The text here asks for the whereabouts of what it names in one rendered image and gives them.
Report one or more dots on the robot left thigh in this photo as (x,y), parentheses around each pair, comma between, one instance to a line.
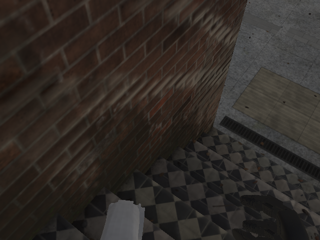
(125,221)

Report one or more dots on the right robot hand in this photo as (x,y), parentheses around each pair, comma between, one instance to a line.
(288,226)

